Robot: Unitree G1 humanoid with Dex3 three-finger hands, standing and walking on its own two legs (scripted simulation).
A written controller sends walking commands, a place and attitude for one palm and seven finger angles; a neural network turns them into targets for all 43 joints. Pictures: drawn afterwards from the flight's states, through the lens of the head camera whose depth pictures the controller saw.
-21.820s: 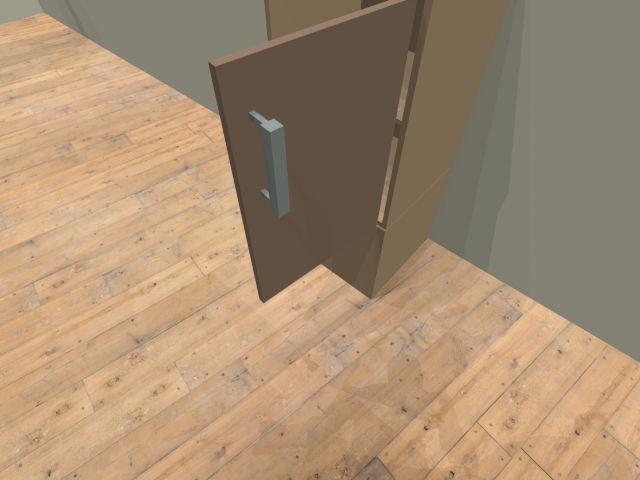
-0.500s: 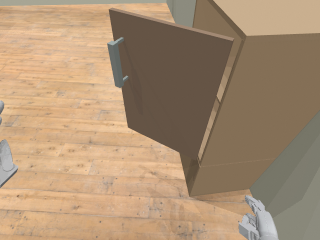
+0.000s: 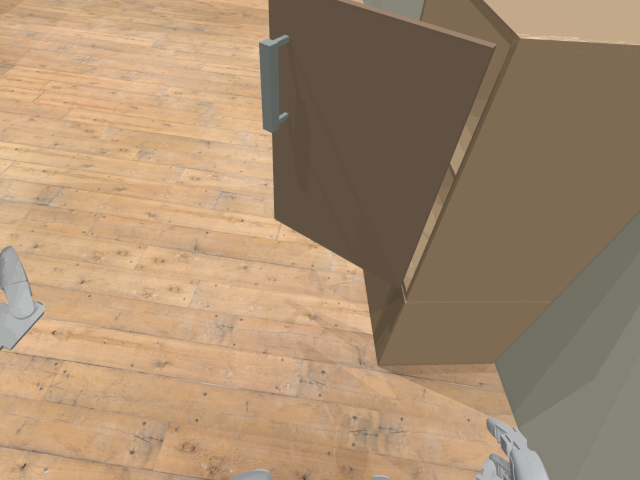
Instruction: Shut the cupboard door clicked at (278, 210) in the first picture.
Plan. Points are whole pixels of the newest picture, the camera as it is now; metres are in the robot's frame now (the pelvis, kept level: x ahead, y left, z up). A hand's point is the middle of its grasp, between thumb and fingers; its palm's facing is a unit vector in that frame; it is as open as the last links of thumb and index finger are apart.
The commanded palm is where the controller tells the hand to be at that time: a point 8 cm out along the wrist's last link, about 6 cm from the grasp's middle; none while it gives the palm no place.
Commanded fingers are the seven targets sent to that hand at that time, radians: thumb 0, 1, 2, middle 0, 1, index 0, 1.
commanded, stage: step back with the hand held close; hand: left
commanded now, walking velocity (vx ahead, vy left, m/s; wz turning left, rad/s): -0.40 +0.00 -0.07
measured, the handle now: (277, 85) +0.78 +0.14 +0.10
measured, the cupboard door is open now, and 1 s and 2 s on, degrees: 53 53 53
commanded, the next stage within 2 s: stop stepping back and stand still in 0.22 s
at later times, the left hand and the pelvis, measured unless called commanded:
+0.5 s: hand out of the picture +0.10 +0.23 +0.20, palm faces +0.30 -0.81 -0.50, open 7.4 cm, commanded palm +0.07 +0.27 +0.20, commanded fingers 0.00 0.90 0.90 -0.20 -0.30 -0.20 -0.30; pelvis -0.10 -0.01 +0.01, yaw -6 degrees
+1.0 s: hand out of the picture +0.09 +0.27 +0.21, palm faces +0.25 -0.80 -0.55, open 7.4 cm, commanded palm +0.06 +0.32 +0.20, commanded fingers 0.00 0.90 0.90 -0.20 -0.30 -0.20 -0.30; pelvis -0.13 +0.05 +0.02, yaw -10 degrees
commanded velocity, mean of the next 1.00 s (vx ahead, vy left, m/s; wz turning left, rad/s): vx -0.02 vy -0.03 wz -0.01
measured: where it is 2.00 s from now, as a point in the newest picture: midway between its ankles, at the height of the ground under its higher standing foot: outside the picture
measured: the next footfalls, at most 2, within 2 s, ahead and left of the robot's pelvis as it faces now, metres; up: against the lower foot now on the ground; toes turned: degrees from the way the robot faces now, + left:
right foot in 0.26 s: -0.16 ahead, -0.12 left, +0.00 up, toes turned -4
left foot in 0.42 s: +0.04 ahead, +0.09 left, +0.00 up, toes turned -5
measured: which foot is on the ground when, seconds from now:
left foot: down 0.00-0.34, up 0.36-0.40, down 0.42-0.96, up 0.98-1.00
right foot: down 0.00-0.00, up 0.02-0.24, down 0.26-0.68, up 0.70-0.92, down 0.94-1.00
